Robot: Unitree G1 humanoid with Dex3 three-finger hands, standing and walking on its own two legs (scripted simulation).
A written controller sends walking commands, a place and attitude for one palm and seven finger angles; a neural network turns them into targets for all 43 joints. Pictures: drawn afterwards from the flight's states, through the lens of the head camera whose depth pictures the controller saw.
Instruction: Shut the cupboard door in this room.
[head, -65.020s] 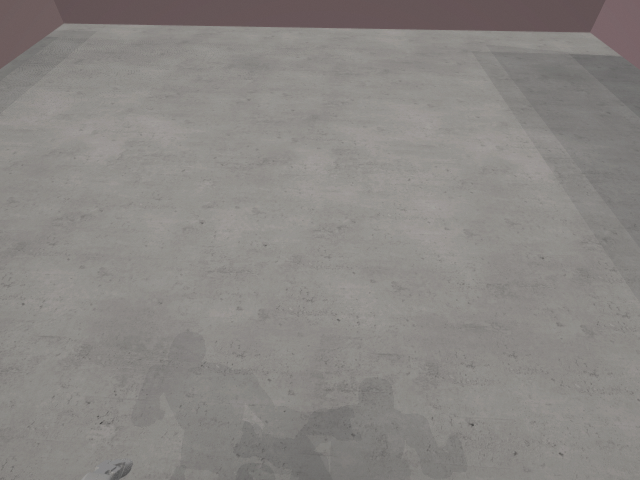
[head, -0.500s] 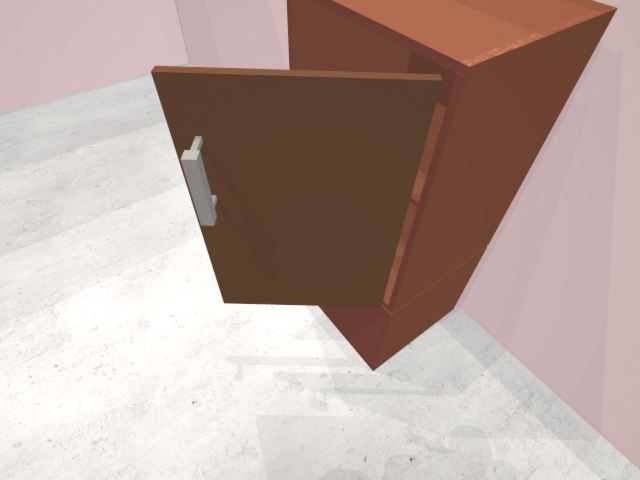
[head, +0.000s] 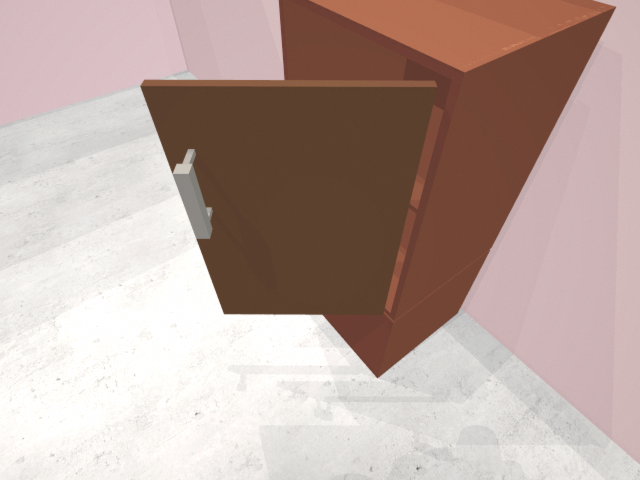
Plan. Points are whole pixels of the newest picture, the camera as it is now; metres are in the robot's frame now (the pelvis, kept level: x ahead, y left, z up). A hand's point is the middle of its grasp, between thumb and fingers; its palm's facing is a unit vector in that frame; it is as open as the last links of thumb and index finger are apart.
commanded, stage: shuffle to correct the standing spot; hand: left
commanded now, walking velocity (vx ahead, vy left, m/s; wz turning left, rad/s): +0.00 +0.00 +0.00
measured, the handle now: (197, 195) +0.51 +0.23 +0.05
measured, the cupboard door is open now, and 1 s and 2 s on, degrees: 53 53 53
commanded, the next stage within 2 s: come to a stop and stand still in 0.26 s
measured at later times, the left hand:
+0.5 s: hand out of the picture +0.08 +0.18 -0.18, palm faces -0.01 -0.97 -0.23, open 7.4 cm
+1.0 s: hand out of the picture +0.10 +0.22 -0.19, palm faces +0.06 -0.98 -0.21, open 7.3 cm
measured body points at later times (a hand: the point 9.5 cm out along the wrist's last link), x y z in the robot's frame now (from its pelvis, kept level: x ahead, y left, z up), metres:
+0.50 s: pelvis +0.07 -0.01 -0.01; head +0.11 -0.01 +0.44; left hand +0.08 +0.23 -0.16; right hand +0.05 -0.22 -0.17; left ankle +0.01 +0.12 -0.74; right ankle +0.05 -0.09 -0.74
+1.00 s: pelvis +0.06 +0.03 +0.00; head +0.08 +0.05 +0.44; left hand +0.10 +0.27 -0.17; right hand +0.15 -0.20 -0.14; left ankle +0.11 +0.12 -0.74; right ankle +0.01 -0.09 -0.69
